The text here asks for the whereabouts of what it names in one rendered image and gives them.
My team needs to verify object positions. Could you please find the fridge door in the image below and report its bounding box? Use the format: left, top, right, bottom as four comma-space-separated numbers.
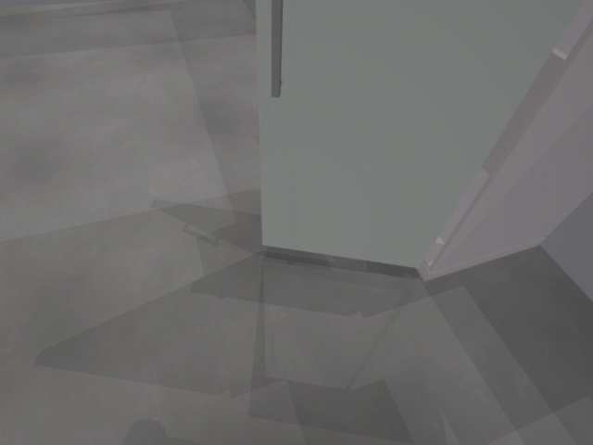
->
256, 0, 584, 268

